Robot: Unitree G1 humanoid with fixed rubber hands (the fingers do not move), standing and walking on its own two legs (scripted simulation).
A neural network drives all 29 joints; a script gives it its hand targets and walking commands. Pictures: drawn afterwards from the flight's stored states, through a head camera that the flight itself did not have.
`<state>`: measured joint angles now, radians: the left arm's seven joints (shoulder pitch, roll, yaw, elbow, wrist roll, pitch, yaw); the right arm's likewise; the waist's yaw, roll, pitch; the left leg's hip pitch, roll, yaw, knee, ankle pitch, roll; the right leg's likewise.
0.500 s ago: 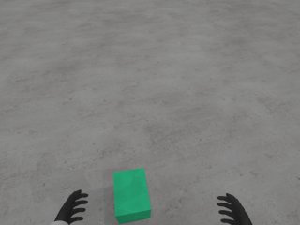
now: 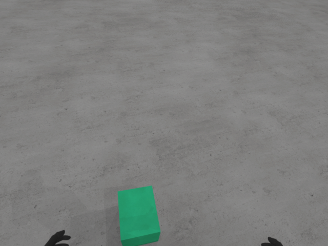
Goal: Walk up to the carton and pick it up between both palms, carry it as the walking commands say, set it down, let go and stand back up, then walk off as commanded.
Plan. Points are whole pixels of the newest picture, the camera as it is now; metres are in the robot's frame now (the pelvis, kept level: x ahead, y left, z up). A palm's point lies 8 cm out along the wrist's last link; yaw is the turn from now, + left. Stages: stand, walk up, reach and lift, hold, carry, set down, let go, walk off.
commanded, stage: stand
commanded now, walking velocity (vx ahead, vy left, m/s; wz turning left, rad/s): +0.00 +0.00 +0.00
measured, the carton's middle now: (138, 216) +0.41 +0.09 -0.67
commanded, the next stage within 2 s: walk off in 1.44 s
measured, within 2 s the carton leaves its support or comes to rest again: neither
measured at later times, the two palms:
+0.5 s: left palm out of the picture +0.09 +0.30 -0.11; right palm out of the picture +0.10 -0.29 -0.08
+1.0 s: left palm out of the picture +0.06 +0.31 -0.11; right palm out of the picture +0.08 -0.31 -0.09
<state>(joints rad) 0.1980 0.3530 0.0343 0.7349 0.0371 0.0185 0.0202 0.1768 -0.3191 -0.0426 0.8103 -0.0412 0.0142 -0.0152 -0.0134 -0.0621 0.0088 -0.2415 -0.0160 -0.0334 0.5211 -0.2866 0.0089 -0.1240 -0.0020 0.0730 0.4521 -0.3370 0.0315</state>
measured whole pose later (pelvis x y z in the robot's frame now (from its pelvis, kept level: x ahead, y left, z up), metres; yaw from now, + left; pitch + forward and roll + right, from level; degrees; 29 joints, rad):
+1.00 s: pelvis -0.02 +0.00 +0.01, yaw +1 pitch -2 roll -1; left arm 0.18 0.39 0.01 0.96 0.03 0.00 0.02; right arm 0.13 -0.36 -0.01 1.02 -0.02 0.00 -0.02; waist 0.00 -0.03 0.03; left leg -0.19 -0.02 -0.05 0.44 -0.22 0.01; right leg -0.06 -0.01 0.04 0.36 -0.27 0.03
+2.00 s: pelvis -0.01 +0.03 -0.01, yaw -1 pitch +0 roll +0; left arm 0.23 0.35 0.05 0.97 0.04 0.05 0.04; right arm 0.29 -0.33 -0.03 1.06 -0.03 0.04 -0.02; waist 0.03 -0.02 0.02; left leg -0.28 -0.03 0.05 0.58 -0.31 -0.01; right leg -0.17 -0.06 0.10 0.51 -0.35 0.08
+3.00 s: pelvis +0.08 +0.22 +0.00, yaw -29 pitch +2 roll -1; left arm 0.26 0.34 0.10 0.81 0.03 0.07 0.04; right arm 0.21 -0.22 -0.01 0.76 -0.04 0.04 0.00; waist 0.04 -0.07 0.06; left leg -0.27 0.08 0.13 0.52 -0.28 -0.01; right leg -0.50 0.00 0.04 1.17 -0.53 0.03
